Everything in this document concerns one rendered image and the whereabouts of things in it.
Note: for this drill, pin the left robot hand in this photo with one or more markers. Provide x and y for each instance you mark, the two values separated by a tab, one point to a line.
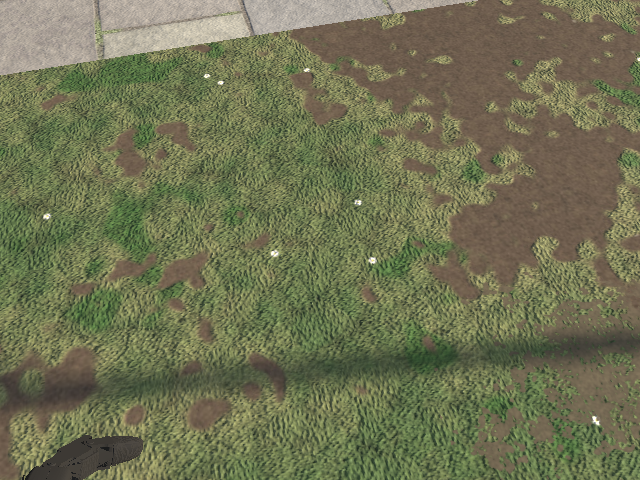
84	456

